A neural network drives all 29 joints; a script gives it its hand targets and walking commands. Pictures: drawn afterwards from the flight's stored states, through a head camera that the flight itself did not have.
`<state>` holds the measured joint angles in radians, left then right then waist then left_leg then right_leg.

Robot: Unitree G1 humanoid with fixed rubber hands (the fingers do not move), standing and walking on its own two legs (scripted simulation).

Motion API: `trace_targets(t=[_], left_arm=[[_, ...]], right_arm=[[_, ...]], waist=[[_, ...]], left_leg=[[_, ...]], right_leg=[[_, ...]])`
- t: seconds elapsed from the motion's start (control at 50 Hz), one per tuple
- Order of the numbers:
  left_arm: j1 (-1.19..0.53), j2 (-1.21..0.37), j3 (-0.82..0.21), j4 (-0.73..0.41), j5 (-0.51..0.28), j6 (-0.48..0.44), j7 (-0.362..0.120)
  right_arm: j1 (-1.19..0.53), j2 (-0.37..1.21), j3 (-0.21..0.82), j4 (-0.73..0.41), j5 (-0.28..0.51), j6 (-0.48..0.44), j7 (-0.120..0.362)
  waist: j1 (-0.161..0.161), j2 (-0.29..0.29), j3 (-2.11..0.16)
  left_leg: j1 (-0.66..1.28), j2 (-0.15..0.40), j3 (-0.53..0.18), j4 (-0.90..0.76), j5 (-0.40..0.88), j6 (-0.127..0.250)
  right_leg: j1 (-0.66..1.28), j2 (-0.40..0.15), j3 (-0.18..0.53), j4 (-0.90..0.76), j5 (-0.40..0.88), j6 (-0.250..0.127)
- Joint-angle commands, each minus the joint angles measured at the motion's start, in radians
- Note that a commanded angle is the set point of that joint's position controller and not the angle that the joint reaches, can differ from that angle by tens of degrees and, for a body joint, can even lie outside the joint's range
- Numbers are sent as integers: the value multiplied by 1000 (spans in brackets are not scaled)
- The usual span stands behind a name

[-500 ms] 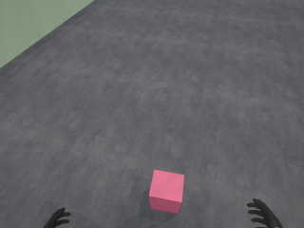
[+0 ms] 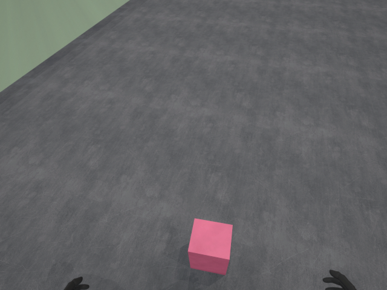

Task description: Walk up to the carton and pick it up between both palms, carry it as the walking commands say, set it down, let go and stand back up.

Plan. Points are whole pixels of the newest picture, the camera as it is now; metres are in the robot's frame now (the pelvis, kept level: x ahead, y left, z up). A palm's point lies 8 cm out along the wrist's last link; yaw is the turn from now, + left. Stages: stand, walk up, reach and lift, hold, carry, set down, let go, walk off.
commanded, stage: stand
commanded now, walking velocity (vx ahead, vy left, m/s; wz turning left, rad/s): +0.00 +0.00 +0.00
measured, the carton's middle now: (210, 247) +0.42 -0.04 -0.66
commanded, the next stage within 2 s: none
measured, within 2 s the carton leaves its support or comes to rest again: neither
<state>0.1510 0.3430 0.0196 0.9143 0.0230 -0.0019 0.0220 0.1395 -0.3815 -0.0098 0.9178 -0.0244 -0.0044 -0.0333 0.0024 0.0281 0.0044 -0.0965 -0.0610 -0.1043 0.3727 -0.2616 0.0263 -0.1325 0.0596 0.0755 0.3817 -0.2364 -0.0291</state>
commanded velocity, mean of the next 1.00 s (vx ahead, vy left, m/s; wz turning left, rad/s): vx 0.00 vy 0.00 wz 0.00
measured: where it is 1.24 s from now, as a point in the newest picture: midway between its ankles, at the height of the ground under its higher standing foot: outside the picture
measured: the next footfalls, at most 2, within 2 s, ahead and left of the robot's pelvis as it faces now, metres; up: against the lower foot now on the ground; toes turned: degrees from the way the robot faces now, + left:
none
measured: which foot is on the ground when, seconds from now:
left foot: down 0.00-1.00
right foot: down 0.00-1.00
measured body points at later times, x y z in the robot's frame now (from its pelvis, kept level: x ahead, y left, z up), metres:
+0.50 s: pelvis -0.02 +0.00 +0.00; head -0.02 -0.01 +0.45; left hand +0.08 +0.31 -0.11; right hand +0.08 -0.31 -0.12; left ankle -0.04 +0.11 -0.74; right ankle -0.02 -0.10 -0.74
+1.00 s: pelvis -0.02 +0.00 +0.00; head -0.01 +0.00 +0.45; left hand +0.08 +0.32 -0.11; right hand +0.07 -0.32 -0.12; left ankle -0.04 +0.11 -0.74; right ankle -0.02 -0.10 -0.74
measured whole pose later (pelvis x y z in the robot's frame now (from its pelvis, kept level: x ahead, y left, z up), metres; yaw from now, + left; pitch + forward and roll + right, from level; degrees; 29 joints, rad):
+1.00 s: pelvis -0.02 +0.00 +0.00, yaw +0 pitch -1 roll +0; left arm 0.11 0.38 0.00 1.05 0.01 -0.01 0.01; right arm 0.13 -0.41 0.01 1.05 -0.01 -0.01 -0.02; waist 0.00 0.01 0.03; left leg -0.08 -0.07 -0.10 0.31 -0.20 0.03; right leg -0.11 0.05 0.08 0.32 -0.18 -0.02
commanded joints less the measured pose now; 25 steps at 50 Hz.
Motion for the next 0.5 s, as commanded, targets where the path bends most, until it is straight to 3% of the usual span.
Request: trace_targets(t=[0.0, 0.08, 0.1, 0.12, 0.14, 0.18, 0.2, 0.22, 0.26, 0.32, 0.36, 0.38, 0.42, 0.44, 0.48], left_arm=[[-41, 159, 28, -39, -1, -16, 1], [-48, 168, 25, -6, -9, -18, 2], [-37, 176, 23, 7, -4, -15, 1], [-64, 168, 24, 1, 0, -16, -2], [-54, 179, 22, -1, -3, -17, 0], [-37, 191, 23, 18, -7, -19, -1], [-49, 204, 24, 16, -4, -19, 1], [-42, 204, 30, 16, 0, -18, -2], [-39, 183, 19, 27, -6, -16, 0], [-68, 199, 24, 30, -2, -17, 0], [-65, 188, 19, 40, -8, -18, -6], [-54, 198, 21, 46, -8, -17, -6], [-69, 185, 15, 49, -8, -21, -5], [-62, 200, 17, 54, -7, -22, -5], [-71, 210, 19, 59, -10, -14, -3]], right_arm=[[-17, -136, -22, -38, 6, -12, -4], [-51, -138, -22, -17, -2, -19, 0], [-44, -154, -27, -7, 6, -18, 0], [-33, -148, -24, 0, 0, -19, -1], [-24, -141, -21, 4, 3, -16, -1], [-12, -150, -20, 19, 5, -15, 3], [-18, -156, -23, 28, 3, -15, 2], [-17, -165, -22, 26, 3, -17, 1], [-40, -159, -22, 21, 11, -20, 1], [-28, -178, -29, 31, -1, -14, 3], [-22, -147, -21, 42, 0, -19, 6], [-16, -154, -21, 47, 11, -19, 4], [-32, -147, -16, 53, 7, -20, 6], [-33, -148, -15, 54, 6, -20, 5], [-34, -167, -17, 63, 6, -19, 5]], waist=[[-7, -38, -25], [7, -8, -20], [4, -34, -52], [-5, -9, -29], [-3, -58, -35], [-1, -28, -29], [2, -48, -7], [13, 12, 4], [3, -11, -21], [-2, -66, -20], [-5, -61, 7], [-2, 8, -18], [0, 12, -4], [0, -45, -8], [5, -36, -6]], left_leg=[[-40, 129, -93, -39, 225, -13], [-33, 133, -89, -49, 211, -13], [-9, 137, -95, -58, 205, -11], [-20, 125, -79, -58, 195, -15], [-33, 133, -95, -68, 194, -13], [-20, 131, -90, -67, 185, -14], [-36, 124, -87, -69, 182, -19], [-49, 128, -83, -69, 187, -9], [-33, 136, -102, -70, 230, -13], [-24, 130, -90, -82, 182, -10], [-37, 134, -91, -79, 176, -9], [-27, 135, -94, -83, 165, -8], [-53, 144, -108, -87, 159, -4], [-38, 140, -94, -88, 172, -8], [-45, 141, -97, -98, 175, -14]], right_leg=[[40, -136, 103, -43, 226, -1], [42, -145, 114, -63, 218, -1], [38, -148, 115, -63, 215, -5], [50, -136, 122, -70, 199, -2], [61, -140, 102, -59, 193, -1], [49, -143, 115, -85, 168, 2], [38, -140, 110, -79, 184, 1], [55, -149, 115, -80, 225, -4], [68, -150, 106, -70, 247, 0], [45, -137, 105, -85, 192, 5], [44, -137, 105, -93, 157, 7], [54, -146, 125, -95, 140, 2], [60, -151, 122, -95, 152, -3], [56, -141, 119, -92, 148, 0], [62, -145, 127, -86, 159, -5]])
